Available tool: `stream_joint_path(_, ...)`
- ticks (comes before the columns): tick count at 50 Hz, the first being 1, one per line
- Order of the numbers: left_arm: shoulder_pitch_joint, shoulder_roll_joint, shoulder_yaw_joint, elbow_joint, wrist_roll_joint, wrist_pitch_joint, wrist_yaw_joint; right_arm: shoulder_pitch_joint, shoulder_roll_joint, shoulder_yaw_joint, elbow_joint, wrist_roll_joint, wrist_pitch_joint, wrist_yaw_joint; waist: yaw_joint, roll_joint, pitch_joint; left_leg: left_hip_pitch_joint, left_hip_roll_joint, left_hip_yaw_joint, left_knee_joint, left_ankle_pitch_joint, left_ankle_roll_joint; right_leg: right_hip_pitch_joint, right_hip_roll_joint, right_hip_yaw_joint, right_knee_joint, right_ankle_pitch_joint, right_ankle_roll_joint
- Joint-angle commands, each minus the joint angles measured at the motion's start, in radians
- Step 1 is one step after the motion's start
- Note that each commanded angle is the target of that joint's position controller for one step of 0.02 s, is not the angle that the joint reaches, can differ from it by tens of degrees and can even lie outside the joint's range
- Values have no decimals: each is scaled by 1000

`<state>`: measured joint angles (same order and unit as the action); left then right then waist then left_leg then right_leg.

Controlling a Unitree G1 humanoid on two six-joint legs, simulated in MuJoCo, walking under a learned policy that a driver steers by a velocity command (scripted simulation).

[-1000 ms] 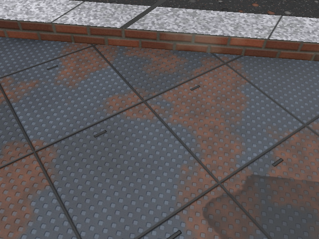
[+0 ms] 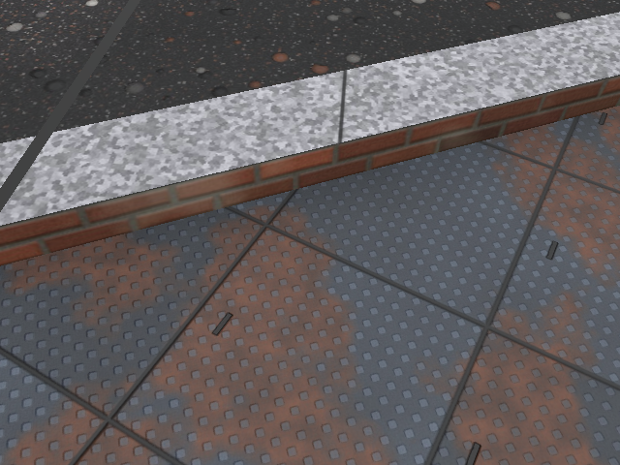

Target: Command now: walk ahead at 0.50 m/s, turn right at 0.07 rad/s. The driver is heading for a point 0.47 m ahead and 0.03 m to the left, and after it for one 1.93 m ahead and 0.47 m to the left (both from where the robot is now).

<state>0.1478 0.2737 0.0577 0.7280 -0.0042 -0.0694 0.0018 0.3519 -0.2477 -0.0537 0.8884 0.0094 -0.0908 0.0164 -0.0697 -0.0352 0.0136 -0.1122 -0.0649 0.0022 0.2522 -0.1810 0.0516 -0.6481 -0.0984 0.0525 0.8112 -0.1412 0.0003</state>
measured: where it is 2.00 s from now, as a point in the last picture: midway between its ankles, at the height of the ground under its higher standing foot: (205, 259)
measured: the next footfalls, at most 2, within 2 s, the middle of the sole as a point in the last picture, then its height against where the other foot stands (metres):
right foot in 0.22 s outside the picture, level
left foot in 0.76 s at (241, 433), level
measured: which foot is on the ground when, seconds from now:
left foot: down 0.00-0.22, up 0.24-0.74, down 0.76-1.00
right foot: up 0.00-0.20, down 0.22-0.78, up 0.80-1.00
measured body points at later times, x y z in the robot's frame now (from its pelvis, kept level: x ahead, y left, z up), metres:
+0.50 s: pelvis +0.27 -0.06 +0.00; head +0.29 -0.06 +0.45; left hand +0.30 +0.22 -0.12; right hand +0.43 -0.32 -0.12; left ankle +0.37 +0.12 -0.67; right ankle +0.25 -0.15 -0.75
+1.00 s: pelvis +0.53 +0.05 +0.00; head +0.56 +0.07 +0.45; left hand +0.60 +0.36 -0.10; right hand +0.71 -0.19 -0.11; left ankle +0.51 +0.12 -0.75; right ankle +0.68 -0.11 -0.67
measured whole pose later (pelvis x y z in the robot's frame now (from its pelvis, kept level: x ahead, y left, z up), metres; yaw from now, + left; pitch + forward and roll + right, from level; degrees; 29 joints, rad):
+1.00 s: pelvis +0.53 +0.05 +0.00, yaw +21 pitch +2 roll +0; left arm 0.12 0.31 0.05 0.74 0.01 -0.10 0.00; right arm 0.31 -0.28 -0.07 0.73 0.01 -0.05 0.01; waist -0.03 -0.02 0.04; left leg -0.22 -0.10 -0.07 0.35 -0.16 0.09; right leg -0.64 -0.11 0.07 0.97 -0.23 0.05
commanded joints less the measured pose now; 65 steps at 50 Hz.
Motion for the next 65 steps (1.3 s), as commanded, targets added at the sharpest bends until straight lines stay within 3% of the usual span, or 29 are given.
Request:
stream_joint_path(1, -90, 18, -6, -78, -5, -15, -9, -28, -172, -34, -59, 11, -11, -9, 6, 110, -3, -23, 225, -120, -102, 285, 144, 60, 24, -35, -167, 175, 8)
stream_joint_path(7, -212, 54, -1, -131, -14, -26, -37, 57, -194, -34, -10, 16, 16, -14, -6, 123, 32, 130, 304, -149, -26, 322, 118, 73, 55, -37, -303, 112, -39)
stream_joint_path(10, 29, 138, 40, -64, -3, -29, -31, 26, -200, -31, -17, 12, 29, -22, 133, 116, -118, 88, 242, -80, 258, 640, 66, 455, 99, -78, -356, 101, -108)
stream_joint_path(11, 222, 210, 61, -28, 9, -26, -20, 10, -165, -13, -50, -10, 25, -25, 207, 27, -266, -111, 187, -37, 547, 416, 30, 763, -71, 103, -306, 167, -178)
stream_joint_path(12, 275, 281, 74, -6, 7, -18, -23, 138, -44, 24, -62, -9, 4, -18, 151, -241, -393, -503, 21, -8, 894, -263, -31, 1083, -295, 543, -385, 14, -340)
stream_joint_path(13, 289, 184, 51, -5, -7, -12, -23, 92, -142, 3, -47, 8, -14, -11, 188, -173, -381, -625, 55, -116, 1016, -401, -27, 1064, -290, 645, -463, -128, -336)
stream_joint_path(14, 211, 149, 37, -13, -7, -12, -19, 3, -188, -12, -76, 32, -22, -6, 179, -114, -218, -685, 102, -108, 1038, -322, -19, 926, -260, 489, -488, -110, -288)
stream_joint_path(15, 146, 126, 28, -22, 0, -13, -18, -48, -177, -11, -83, 32, -21, -9, 151, -41, -140, -652, 145, -87, 995, -234, -21, 784, -217, 372, -516, -39, -258)
stream_joint_path(17, 68, 78, 14, -20, 15, -24, -24, -53, -152, -17, -82, 16, 1, -14, 88, -43, -58, -558, 192, -92, 907, -144, -32, 586, -160, 231, -592, 55, -227)
stream_joint_path(21, 60, 102, 27, 19, 18, -51, -21, -57, -99, -13, -91, 15, 42, -20, 54, -37, -10, -543, 200, -115, 822, -32, -57, 473, -155, 84, -688, 129, -229)
stream_joint_path(25, 78, 122, 32, 51, 19, -50, -6, -144, -92, -14, -120, 10, 39, -7, 74, -17, 13, -574, 183, -111, 624, 197, -59, 508, -125, -61, -702, 203, -191)
stream_joint_path(33, 182, 173, 46, 119, -7, -8, 8, -366, -76, 0, -244, 9, 39, 39, 149, -4, 77, -610, 148, 6, 372, 152, -3, 736, -186, -176, -621, 324, -145)
stream_joint_path(35, 164, 199, 54, 115, -12, 8, 16, -339, -99, -12, -262, 8, 42, 47, 115, -37, 38, -521, 99, 64, 362, 45, 31, 770, -192, -208, -510, 618, -121)
stream_joint_path(37, 140, 216, 58, 105, -13, 26, 29, -147, -160, -50, -228, 11, 46, 44, 1, -52, -79, -251, 14, 117, 317, 16, 81, 732, -158, -253, -228, 872, -82)
stream_joint_path(38, 144, 202, 49, 92, -7, 24, 35, 25, -231, -87, -186, 14, 51, 28, -78, -4, -170, 46, 32, 29, 281, 60, 128, 548, -118, -262, 21, 718, -43)
stream_joint_path(39, 210, 79, 9, 38, 27, -1, 22, 80, -351, -114, -177, 16, 57, 7, -21, 243, -256, 417, 292, -455, 250, -1, 285, 96, 36, -250, 398, -26, 22)
stream_joint_path(40, 185, 81, -3, 26, 13, -45, 5, 90, -322, -97, -207, 11, 44, 10, -29, 226, -410, 549, 421, -859, 82, -87, 391, -87, 149, -16, 571, -460, 27)
stream_joint_path(41, 73, 151, 17, -2, -28, -70, -9, 68, -251, -76, -203, 2, 36, 12, -62, 148, -305, 493, 379, -711, 59, -74, 325, -187, 83, 50, 587, -383, 5)
stream_joint_path(42, 34, 143, 12, -17, -31, -82, -10, 16, -220, -67, -207, 5, 30, 10, -33, 106, -195, 347, 335, -561, 58, -6, 283, -184, 39, 34, 512, -292, -11)
stream_joint_path(44, 37, 145, 23, -2, 11, -71, 4, -105, -158, -46, -239, -2, 31, 6, 51, 39, -82, 80, 257, -388, 17, 179, 229, -50, -21, 22, 360, -190, -1)
stream_joint_path(45, 59, 144, 25, -7, 13, -58, 3, -125, -165, -46, -253, -10, 31, 2, 80, 89, -77, 0, 252, -380, -4, 237, 246, 7, -24, 25, 335, -176, 14)
stream_joint_path(48, 51, 110, 19, -18, 22, -32, 5, -120, -189, -54, -254, -1, 24, -12, 94, 80, -54, -114, 208, -289, -33, 311, 243, 45, -10, -2, 196, -102, 61)
stream_joint_path(53, -122, 61, -6, -56, 12, -39, -10, -40, -189, -50, -212, 7, 23, -26, 12, 112, -27, -131, 160, -196, -38, 190, 170, 121, 38, -25, -178, 238, 70)
stream_joint_path(58, -194, 112, 4, -88, 1, -58, -30, 17, -199, -50, -171, 7, 28, -25, -11, 126, 9, 15, 245, -286, 30, 147, 152, 104, 52, -1, -303, 198, 15)
stream_joint_path(61, -101, 138, 16, -71, 5, -67, -27, -9, -199, -50, -162, 5, 35, -27, 53, 152, -14, 75, 250, -299, 140, 362, 118, 216, 79, -35, -355, 93, -39)
stream_joint_path(62, 10, 171, 33, -39, 12, -71, -21, -15, -177, -41, -166, -2, 37, -27, 104, 132, -93, 61, 193, -257, 278, 478, 94, 378, 80, -44, -368, 118, -71)
stream_joint_path(63, 169, 221, 45, -20, 24, -72, -16, -16, -143, -23, -189, -19, 37, -29, 167, 56, -240, -74, 130, -204, 535, 336, 58, 645, -62, 108, -331, 164, -136)
stream_joint_path(64, 271, 301, 73, 21, 23, -59, -21, 116, -74, -3, -198, 3, 19, -26, 130, -246, -356, -457, -24, -109, 881, -157, -22, 992, -258, 532, -403, -31, -299)
stream_joint_path(65, 285, 211, 49, 29, -7, -56, -29, 84, -138, -9, -189, 11, 10, -25, 157, -202, -322, -604, 0, -178, 992, -386, -23, 995, -282, 692, -504, -255, -293)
